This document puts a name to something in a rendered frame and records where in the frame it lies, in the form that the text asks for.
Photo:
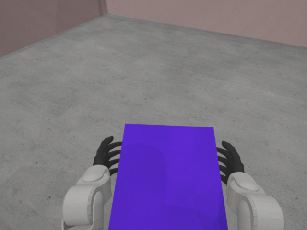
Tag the right robot hand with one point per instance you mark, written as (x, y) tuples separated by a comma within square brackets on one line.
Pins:
[(232, 161)]

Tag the robot right forearm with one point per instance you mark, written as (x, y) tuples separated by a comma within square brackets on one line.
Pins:
[(254, 209)]

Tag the carton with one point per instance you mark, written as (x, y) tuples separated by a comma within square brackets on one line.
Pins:
[(168, 179)]

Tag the robot left forearm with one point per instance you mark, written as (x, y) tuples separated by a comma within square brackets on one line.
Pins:
[(83, 204)]

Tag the left robot hand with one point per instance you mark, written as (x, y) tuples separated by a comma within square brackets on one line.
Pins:
[(103, 155)]

